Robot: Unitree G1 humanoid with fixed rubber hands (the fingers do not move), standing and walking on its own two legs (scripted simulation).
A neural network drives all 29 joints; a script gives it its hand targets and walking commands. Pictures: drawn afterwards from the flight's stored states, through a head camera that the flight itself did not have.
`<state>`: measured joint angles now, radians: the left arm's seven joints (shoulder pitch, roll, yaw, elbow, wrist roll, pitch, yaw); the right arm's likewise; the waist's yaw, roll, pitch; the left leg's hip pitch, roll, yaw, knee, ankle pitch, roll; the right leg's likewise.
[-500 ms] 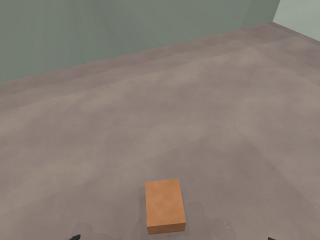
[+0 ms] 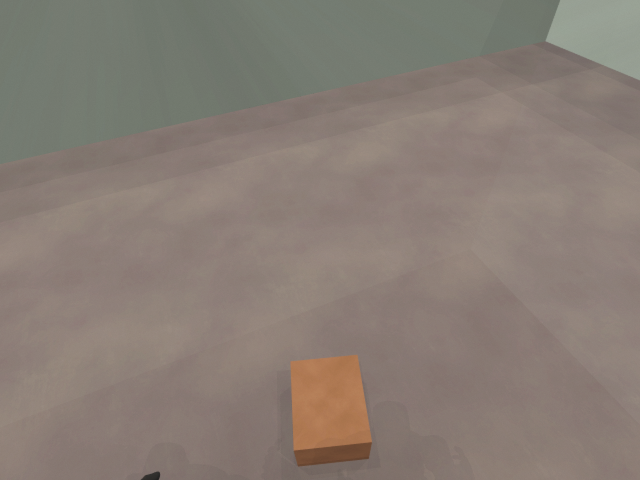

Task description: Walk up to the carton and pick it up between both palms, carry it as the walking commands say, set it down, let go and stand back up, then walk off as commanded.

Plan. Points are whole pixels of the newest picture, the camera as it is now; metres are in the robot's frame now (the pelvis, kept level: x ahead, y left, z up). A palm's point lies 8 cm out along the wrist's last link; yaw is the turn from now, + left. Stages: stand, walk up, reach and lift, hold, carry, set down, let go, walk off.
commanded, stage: stand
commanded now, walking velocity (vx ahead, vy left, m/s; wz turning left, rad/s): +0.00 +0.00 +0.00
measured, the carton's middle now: (328, 408) +0.48 +0.05 -0.69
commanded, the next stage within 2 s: none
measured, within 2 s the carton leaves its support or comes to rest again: neither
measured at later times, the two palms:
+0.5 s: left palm out of the picture +0.08 +0.28 -0.11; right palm out of the picture +0.08 -0.26 -0.12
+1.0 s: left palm out of the picture +0.08 +0.28 -0.11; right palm out of the picture +0.08 -0.26 -0.12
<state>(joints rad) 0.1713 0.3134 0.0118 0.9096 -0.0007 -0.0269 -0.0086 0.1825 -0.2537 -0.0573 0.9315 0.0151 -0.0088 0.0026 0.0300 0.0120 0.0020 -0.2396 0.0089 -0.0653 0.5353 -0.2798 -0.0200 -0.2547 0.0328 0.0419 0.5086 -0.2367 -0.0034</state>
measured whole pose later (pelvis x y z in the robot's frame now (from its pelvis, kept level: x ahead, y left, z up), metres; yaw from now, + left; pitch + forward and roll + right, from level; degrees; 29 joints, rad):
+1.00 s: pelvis -0.01 +0.00 +0.00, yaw +0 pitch -1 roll +0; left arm 0.16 0.32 0.01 0.96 0.00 -0.03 -0.01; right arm 0.18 -0.25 -0.06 0.97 0.02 -0.01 0.00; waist 0.03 0.01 0.00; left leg -0.24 0.01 -0.07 0.50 -0.25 -0.02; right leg -0.25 0.03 0.04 0.47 -0.21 0.00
